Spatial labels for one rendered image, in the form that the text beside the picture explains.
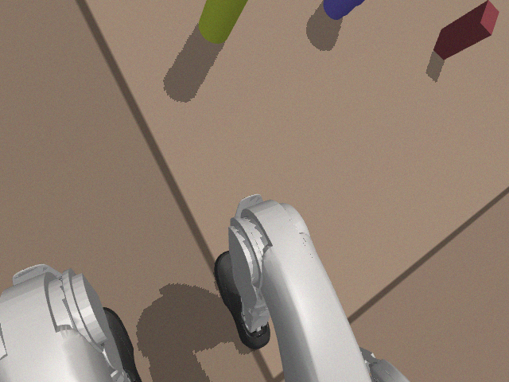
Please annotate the right robot foot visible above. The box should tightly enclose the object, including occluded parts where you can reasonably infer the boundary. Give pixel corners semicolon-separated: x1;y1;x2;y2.
215;251;270;349

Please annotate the left robot foot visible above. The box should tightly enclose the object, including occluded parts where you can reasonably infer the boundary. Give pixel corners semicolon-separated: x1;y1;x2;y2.
103;307;142;382

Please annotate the right robot hand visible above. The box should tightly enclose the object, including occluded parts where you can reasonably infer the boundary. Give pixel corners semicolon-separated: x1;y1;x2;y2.
359;347;410;382

